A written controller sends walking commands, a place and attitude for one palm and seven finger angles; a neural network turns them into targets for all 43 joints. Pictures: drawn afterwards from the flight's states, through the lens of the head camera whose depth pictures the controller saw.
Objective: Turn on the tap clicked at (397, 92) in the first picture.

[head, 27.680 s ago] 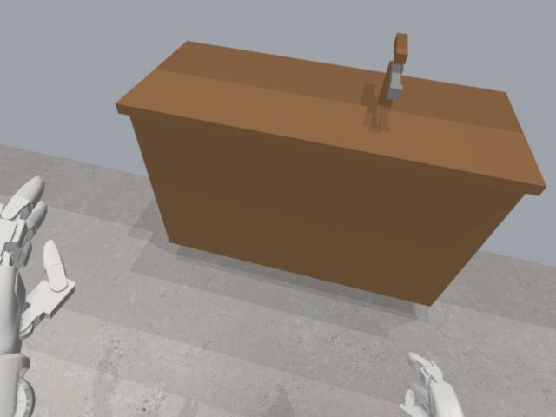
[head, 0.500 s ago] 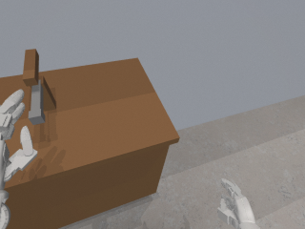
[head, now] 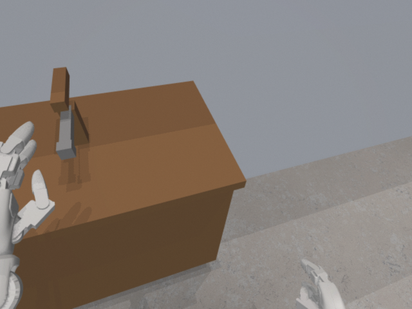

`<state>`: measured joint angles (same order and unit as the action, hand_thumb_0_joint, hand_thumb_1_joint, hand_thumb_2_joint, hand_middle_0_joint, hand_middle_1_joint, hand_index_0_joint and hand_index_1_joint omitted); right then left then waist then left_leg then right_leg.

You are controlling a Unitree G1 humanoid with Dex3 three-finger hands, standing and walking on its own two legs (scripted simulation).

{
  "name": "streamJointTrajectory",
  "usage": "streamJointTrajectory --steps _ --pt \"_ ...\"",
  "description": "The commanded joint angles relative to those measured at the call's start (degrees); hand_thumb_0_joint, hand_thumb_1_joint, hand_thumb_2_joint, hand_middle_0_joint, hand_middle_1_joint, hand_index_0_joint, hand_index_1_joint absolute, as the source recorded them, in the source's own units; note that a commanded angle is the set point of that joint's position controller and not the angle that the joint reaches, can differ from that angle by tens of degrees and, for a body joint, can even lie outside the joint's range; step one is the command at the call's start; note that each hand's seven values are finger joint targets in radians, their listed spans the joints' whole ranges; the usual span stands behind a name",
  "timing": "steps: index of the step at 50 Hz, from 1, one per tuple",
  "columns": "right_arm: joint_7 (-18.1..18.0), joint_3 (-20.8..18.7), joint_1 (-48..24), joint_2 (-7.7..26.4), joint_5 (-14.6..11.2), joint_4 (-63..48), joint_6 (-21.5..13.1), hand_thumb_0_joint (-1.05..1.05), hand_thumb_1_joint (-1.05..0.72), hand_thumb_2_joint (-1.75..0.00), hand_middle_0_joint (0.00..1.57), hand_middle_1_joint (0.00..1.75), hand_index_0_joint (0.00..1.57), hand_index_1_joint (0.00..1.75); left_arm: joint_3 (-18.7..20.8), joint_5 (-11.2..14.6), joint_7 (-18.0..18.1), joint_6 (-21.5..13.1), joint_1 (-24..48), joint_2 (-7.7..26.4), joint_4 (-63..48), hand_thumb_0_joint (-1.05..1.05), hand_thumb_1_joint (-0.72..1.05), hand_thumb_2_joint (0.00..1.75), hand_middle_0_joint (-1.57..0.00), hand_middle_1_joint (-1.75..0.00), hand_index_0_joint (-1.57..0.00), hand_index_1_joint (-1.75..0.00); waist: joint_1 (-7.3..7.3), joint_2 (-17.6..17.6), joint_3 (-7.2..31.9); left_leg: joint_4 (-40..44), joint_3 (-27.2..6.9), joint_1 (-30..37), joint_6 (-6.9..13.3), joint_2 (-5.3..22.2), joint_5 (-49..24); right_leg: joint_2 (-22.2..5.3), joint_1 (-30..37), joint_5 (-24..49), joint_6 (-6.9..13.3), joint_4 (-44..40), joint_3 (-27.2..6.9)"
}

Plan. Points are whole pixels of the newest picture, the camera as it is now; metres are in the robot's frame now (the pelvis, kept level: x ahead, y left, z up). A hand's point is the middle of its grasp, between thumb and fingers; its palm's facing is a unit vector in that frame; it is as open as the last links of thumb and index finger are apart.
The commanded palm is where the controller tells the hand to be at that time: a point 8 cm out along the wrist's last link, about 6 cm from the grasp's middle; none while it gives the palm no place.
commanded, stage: come to a stop and stand still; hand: left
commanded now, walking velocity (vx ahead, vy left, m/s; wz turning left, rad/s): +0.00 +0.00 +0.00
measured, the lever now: (66, 149) +0.38 +0.33 +0.08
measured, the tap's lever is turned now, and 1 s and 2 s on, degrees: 0 0 0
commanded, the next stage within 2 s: look again from close up in 0.94 s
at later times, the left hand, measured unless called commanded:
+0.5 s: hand (56, 166) +0.26 +0.24 +0.19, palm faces +0.40 -0.83 -0.40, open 7.4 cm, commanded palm +0.17 +0.27 +0.17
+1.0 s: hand (67, 187) +0.25 +0.24 +0.16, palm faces +0.32 -0.87 -0.38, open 7.4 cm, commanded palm +0.19 +0.27 +0.17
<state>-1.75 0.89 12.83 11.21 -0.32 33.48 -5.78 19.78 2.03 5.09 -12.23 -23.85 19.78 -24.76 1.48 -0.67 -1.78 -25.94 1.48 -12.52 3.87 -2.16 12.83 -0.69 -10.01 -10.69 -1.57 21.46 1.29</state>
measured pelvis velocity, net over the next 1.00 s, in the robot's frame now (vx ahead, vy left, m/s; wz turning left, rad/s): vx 0.02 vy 0.00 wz -0.03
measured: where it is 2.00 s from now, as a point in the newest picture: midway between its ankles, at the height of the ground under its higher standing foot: outside the picture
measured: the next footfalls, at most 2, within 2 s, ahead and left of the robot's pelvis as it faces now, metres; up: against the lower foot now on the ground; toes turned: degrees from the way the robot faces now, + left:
none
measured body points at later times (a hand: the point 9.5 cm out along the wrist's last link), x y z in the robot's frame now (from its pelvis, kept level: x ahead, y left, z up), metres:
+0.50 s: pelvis +0.00 -0.01 +0.00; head +0.05 +0.00 +0.44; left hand +0.23 +0.29 +0.21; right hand +0.18 -0.23 -0.08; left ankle +0.01 +0.07 -0.74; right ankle +0.01 -0.14 -0.74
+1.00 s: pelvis +0.02 +0.00 +0.00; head +0.03 +0.02 +0.45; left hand +0.22 +0.28 +0.18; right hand +0.21 -0.23 -0.06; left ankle +0.01 +0.07 -0.74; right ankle +0.01 -0.14 -0.74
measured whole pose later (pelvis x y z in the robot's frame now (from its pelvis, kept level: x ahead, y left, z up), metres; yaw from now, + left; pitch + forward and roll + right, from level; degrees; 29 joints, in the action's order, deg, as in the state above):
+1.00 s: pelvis +0.02 +0.00 +0.00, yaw -2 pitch +1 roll -2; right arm -1.0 1.0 10.0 11.3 -0.6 31.9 -5.5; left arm 20.1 2.1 3.8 -12.8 -23.8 21.5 -24.3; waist 0.8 -0.8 0.1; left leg -28.3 2.8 -13.1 3.6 -1.4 16.0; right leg 0.0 -11.3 -13.5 -1.4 24.1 -0.1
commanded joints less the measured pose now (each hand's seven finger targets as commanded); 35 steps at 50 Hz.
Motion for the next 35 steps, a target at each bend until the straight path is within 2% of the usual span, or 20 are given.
streamJointTrajectory --steps 1,8,14,15,16,17,19,21,22,24,25,26,27,28,29,30,31,32,33,35 --pt "-0.8 -3.2 -6.8 7.8 -0.5 -9.1 -3.9 0.00 -0.90 -0.90 0.20 0.30 0.20 0.30 6.3 -0.3 1.4 -4.4 6.2 10.9 -14.4 0.00 0.90 0.90 -0.20 -0.30 -0.20 -0.30 -0.19 6.1 6.2 9.1 -6.6 -4.3 -2.5 6.0 3.3 -1.0 6.6 3.2 2.3 -0.7 -1.9" --pt "-0.6 -3.3 -6.0 7.8 -0.4 -8.7 -3.9 0.00 -0.90 -0.90 0.20 0.30 0.20 0.30 5.0 -0.3 1.1 -4.3 5.7 9.1 -11.2 0.00 0.90 0.90 -0.20 -0.30 -0.20 -0.30 -0.28 4.2 5.0 8.9 -6.5 -4.6 -2.4 5.7 4.4 -1.1 5.2 1.9 2.5 -1.5 -2.5" --pt "-0.6 -3.5 -6.2 7.8 -0.4 -8.6 -4.0 0.00 -0.90 -0.90 0.20 0.30 0.20 0.30 5.1 0.1 1.3 -3.9 5.3 9.3 -11.9 0.00 0.90 0.90 -0.20 -0.30 -0.20 -0.30 -0.23 2.4 6.6 6.6 -5.5 -1.6 -2.5 5.3 -2.1 -1.8 4.9 5.6 2.7 -1.7 -3.0" --pt "0.0 -2.3 0.4 9.3 2.9 -8.8 -6.2 0.00 -0.90 -0.90 0.20 0.30 0.20 0.30 38.8 -9.2 1.6 -9.9 64.4 56.9 -29.0 0.00 0.90 0.90 -0.20 -0.30 -0.20 -0.30 0.44 -3.4 -1.7 -0.8 -4.5 -9.2 -1.4 7.0 -8.8 -3.8 -4.3 7.0 2.0 -4.2 -4.7" --pt "0.0 -2.5 -4.5 4.3 -1.0 -2.9 -4.8 0.00 -0.90 -0.90 0.20 0.30 0.20 0.30 23.3 -4.1 0.2 -7.0 48.0 32.9 -3.9 0.00 0.90 0.90 -0.20 -0.30 -0.20 -0.30 -0.52 7.0 3.6 0.0 -7.1 0.4 -3.0 8.9 -12.0 -7.8 -8.2 1.4 5.9 1.1 -3.4" --pt "0.8 -3.3 -4.2 5.6 0.4 -4.7 -4.6 0.00 -0.90 -0.90 0.20 0.30 0.20 0.30 16.3 -1.9 -0.5 -6.5 32.2 22.7 -4.0 0.00 0.90 0.90 -0.20 -0.30 -0.20 -0.30 0.28 5.2 6.3 2.6 -6.2 3.4 -4.6 6.8 -14.3 -3.7 -2.7 5.8 5.9 3.6 -3.2" --pt "1.7 -4.4 -2.9 7.7 -0.9 -7.4 -5.6 0.00 -0.90 -0.90 0.20 0.30 0.20 0.30 7.4 -0.1 -2.0 -5.5 18.9 12.8 -0.9 0.00 0.90 0.90 -0.20 -0.30 -0.20 -0.30 0.57 10.1 13.1 0.5 -4.1 5.6 -3.1 5.7 -13.0 -3.7 0.6 8.6 4.6 2.9 -6.6" --pt "3.9 -4.5 -3.2 6.9 -1.7 -8.0 -5.3 0.00 -0.90 -0.90 0.20 0.30 0.20 0.30 1.6 1.4 -3.1 -5.0 5.5 4.8 -6.0 0.00 0.90 0.90 -0.20 -0.30 -0.20 -0.30 0.79 11.2 14.7 0.9 -4.5 7.5 -2.4 6.6 -14.9 -3.2 0.7 9.3 3.5 4.2 -4.9" --pt "4.5 -4.4 -2.9 7.4 -1.6 -8.7 -4.9 0.00 -0.90 -0.90 0.20 0.30 0.20 0.30 0.9 1.1 -3.1 -4.8 1.6 5.2 -10.1 0.00 0.90 0.90 -0.20 -0.30 -0.20 -0.30 0.83 9.8 14.0 1.5 -4.8 5.8 -2.3 7.3 -15.9 -2.7 1.5 9.4 3.3 4.4 -4.1" --pt "4.5 -3.9 -4.6 7.5 -1.6 -9.7 -4.2 0.00 -0.90 -0.90 0.20 0.30 0.20 0.30 3.1 0.9 -2.3 -4.3 -2.5 8.1 -13.4 0.00 0.90 0.90 -0.20 -0.30 -0.20 -0.30 1.00 2.9 11.8 2.6 -4.3 1.6 -2.5 7.4 -11.2 -2.6 2.8 7.9 3.0 3.1 -3.3" --pt "3.9 -3.7 -5.3 7.6 -1.4 -9.8 -4.1 0.00 -0.90 -0.90 0.20 0.30 0.20 0.30 5.5 0.8 -1.7 -4.1 -2.3 10.4 -13.6 0.00 0.90 0.90 -0.20 -0.30 -0.20 -0.30 0.92 -1.1 10.5 2.9 -4.0 0.5 -2.8 6.8 -7.6 -2.7 2.4 6.6 2.9 2.0 -3.6" --pt "3.0 -3.7 -5.9 7.9 -1.3 -9.4 -3.5 0.00 -0.90 -0.90 0.20 0.30 0.20 0.30 11.3 0.5 -0.3 -3.9 -2.7 15.4 -12.8 0.00 0.90 0.90 -0.20 -0.30 -0.20 -0.30 1.08 -2.9 10.9 3.0 -3.7 1.2 -2.9 6.8 -6.9 -3.0 2.1 6.4 3.1 2.0 -4.0" --pt "2.2 -3.4 -6.0 7.4 -0.9 -9.8 -3.1 0.00 -0.90 -0.90 0.20 0.30 0.20 0.30 12.1 0.9 0.0 -3.9 -2.4 14.9 -11.6 0.00 0.90 0.90 -0.20 -0.30 -0.20 -0.30 0.73 -7.0 10.5 3.1 -4.0 -0.3 -2.9 6.4 -5.8 -3.3 2.6 6.0 3.0 1.5 -3.5" --pt "1.4 -3.2 -6.5 7.1 -0.9 -10.4 -2.9 0.00 -0.90 -0.90 0.20 0.30 0.20 0.30 13.7 1.2 0.1 -4.1 -0.7 16.0 -11.8 0.00 0.90 0.90 -0.20 -0.30 -0.20 -0.30 0.41 -8.1 9.5 3.1 -4.2 -0.5 -2.8 6.1 -5.2 -3.3 2.0 5.5 3.1 1.4 -4.2" --pt "0.7 -3.0 -6.9 7.0 -0.9 -10.5 -2.8 0.00 -0.90 -0.90 0.20 0.30 0.20 0.30 15.1 1.6 0.2 -4.3 0.9 16.9 -11.5 0.00 0.90 0.90 -0.20 -0.30 -0.20 -0.30 0.11 -7.5 9.0 3.3 -4.3 -0.3 -2.7 6.0 -5.2 -3.4 1.4 5.5 3.1 1.3 -4.8" --pt "0.1 -2.9 -7.0 6.9 -1.0 -10.7 -2.8 0.00 -0.90 -0.90 0.20 0.30 0.20 0.30 14.4 1.9 0.1 -4.7 3.2 16.4 -12.7 0.00 0.90 0.90 -0.20 -0.30 -0.20 -0.30 -0.25 -4.5 8.4 3.5 -4.4 0.0 -2.5 5.9 -5.1 -3.3 1.0 5.5 3.1 1.6 -5.3" --pt "-0.5 -2.6 -7.5 7.3 -1.0 -10.5 -2.7 0.00 -0.90 -0.90 0.20 0.30 0.20 0.30 15.8 1.7 0.4 -4.8 7.4 19.3 -15.0 0.00 0.90 0.90 -0.20 -0.30 -0.20 -0.30 -0.41 -1.1 7.8 4.1 -5.0 0.2 -2.3 6.4 -5.4 -3.2 0.6 5.7 3.0 2.5 -5.2" --pt "-0.7 -2.7 -7.1 7.2 -0.9 -10.2 -2.9 0.00 -0.90 -0.90 0.20 0.30 0.20 0.30 13.5 1.7 0.3 -4.9 8.4 16.9 -14.4 0.00 0.90 0.90 -0.20 -0.30 -0.20 -0.30 -0.49 2.8 8.1 4.3 -5.1 -0.1 -2.0 6.8 -6.4 -3.1 1.6 6.4 3.0 3.3 -4.6" --pt "-0.7 -2.7 -6.7 7.1 -1.0 -10.2 -3.3 0.00 -0.90 -0.90 0.20 0.30 0.20 0.30 12.9 1.4 0.2 -5.0 9.7 16.9 -15.0 0.00 0.90 0.90 -0.20 -0.30 -0.20 -0.30 -0.16 6.0 9.0 3.8 -4.9 0.6 -1.8 6.9 -8.6 -2.8 2.5 7.9 3.0 4.0 -4.3" --pt "-0.4 -2.4 -6.5 6.9 -0.9 -9.9 -4.3 0.00 -0.90 -0.90 0.20 0.30 0.20 0.30 10.4 1.1 0.0 -5.0 10.5 15.3 -16.3 0.00 0.90 0.90 -0.20 -0.30 -0.20 -0.30 0.05 9.3 10.4 2.2 -4.0 2.6 -1.7 6.5 -11.5 -2.9 2.8 10.1 3.1 3.4 -4.4"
